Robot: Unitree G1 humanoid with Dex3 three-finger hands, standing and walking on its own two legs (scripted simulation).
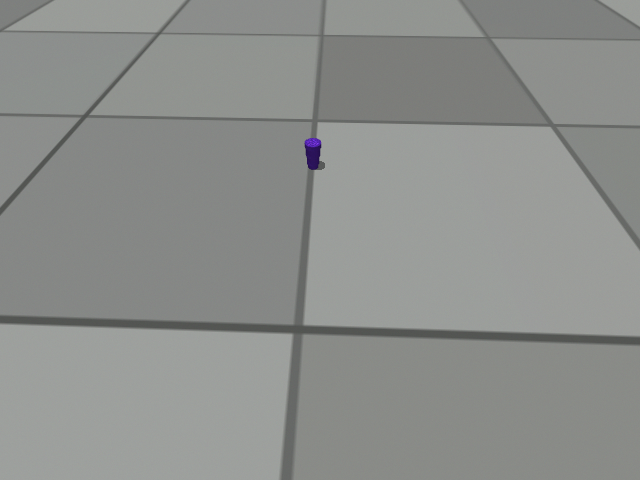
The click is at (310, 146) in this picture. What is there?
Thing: tapered cup
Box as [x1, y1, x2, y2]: [305, 138, 320, 169]
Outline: 309,138 305,141 307,163 309,168 314,169 317,167 320,141 316,138
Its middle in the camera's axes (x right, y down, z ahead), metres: -0.02 -0.43 +2.03
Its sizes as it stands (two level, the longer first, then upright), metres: 0.086 0.086 0.151
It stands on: the floor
